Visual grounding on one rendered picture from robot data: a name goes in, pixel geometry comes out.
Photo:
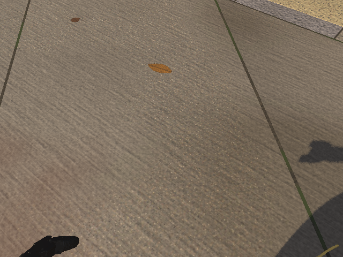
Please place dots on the robot left hand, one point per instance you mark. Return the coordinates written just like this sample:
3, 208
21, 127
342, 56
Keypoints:
48, 246

